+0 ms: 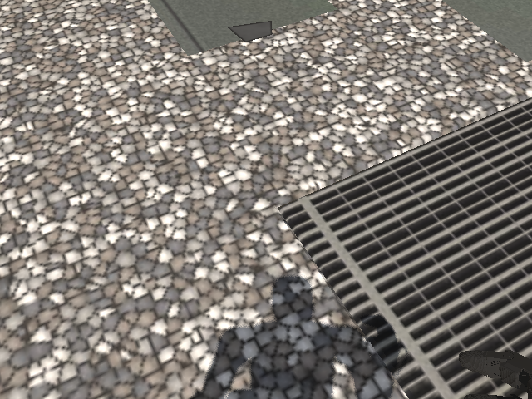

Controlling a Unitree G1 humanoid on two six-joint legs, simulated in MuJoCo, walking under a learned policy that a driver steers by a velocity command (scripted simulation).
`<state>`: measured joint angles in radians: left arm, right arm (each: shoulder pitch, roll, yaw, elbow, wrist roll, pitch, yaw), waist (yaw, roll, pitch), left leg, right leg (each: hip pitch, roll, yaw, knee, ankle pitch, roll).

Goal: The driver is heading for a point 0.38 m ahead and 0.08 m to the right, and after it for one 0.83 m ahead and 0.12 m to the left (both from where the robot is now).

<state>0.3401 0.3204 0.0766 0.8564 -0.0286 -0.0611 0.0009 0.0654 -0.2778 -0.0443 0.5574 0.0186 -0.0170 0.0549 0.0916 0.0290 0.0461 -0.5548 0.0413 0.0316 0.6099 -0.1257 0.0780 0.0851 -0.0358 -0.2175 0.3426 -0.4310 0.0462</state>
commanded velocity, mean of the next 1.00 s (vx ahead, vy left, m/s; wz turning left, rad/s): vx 0.50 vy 0.00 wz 0.08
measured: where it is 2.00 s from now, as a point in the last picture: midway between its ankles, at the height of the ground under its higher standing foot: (300, 255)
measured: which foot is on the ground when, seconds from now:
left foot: up 0.00-0.00, down 0.02-0.60, up 0.62-1.00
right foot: down 0.00-0.02, up 0.04-0.56, down 0.58-1.00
